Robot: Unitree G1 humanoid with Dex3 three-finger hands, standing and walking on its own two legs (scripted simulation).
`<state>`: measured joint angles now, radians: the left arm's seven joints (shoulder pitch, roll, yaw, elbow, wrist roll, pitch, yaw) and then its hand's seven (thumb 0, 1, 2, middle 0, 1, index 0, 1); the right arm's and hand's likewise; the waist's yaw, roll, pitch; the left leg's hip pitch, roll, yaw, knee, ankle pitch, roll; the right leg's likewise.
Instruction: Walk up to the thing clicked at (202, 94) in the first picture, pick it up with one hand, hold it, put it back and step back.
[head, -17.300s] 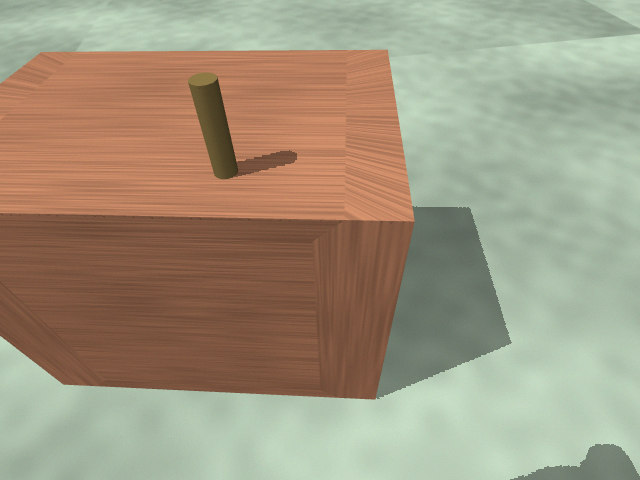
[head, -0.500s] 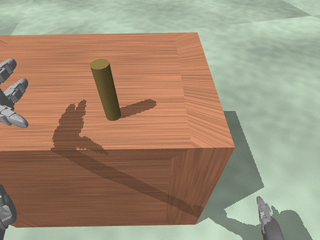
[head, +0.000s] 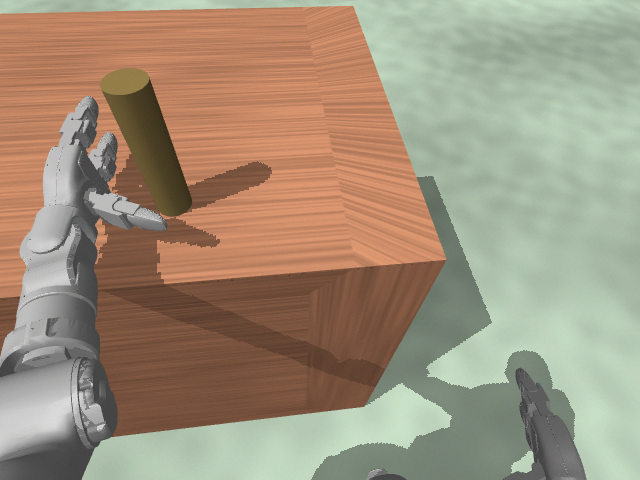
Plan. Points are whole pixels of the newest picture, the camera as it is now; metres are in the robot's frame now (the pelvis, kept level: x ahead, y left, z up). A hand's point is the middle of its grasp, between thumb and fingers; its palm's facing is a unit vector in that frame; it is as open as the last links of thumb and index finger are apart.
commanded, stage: close in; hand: left
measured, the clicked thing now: (154, 152) +0.49 +0.16 +0.15
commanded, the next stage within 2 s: rest palm in 0.20 s
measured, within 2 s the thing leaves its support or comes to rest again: leaves its support in 1.56 s
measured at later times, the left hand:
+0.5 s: hand (163, 180) +0.47 +0.15 +0.13, palm faces +0.01 -1.00 +0.04, open 17.1 cm
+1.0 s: hand (172, 177) +0.48 +0.14 +0.12, palm faces +0.02 -1.00 +0.02, open 11.8 cm
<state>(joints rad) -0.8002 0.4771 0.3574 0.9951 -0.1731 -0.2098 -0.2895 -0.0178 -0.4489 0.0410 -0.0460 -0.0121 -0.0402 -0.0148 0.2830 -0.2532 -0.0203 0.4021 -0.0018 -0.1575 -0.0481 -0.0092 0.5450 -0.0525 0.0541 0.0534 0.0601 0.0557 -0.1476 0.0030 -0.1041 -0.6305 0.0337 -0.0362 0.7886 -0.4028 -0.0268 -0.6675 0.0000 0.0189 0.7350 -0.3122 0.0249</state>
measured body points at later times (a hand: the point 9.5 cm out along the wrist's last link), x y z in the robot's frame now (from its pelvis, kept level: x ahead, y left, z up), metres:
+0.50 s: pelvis +0.01 +0.00 +0.00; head +0.06 +0.00 +0.44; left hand +0.46 +0.21 +0.13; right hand +0.15 -0.28 -0.04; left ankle -0.02 +0.13 -0.71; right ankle +0.02 -0.14 -0.71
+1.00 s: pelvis -0.02 +0.00 -0.01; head +0.05 +0.00 +0.43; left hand +0.47 +0.20 +0.12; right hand +0.13 -0.28 -0.05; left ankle -0.02 +0.13 -0.71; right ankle +0.02 -0.14 -0.71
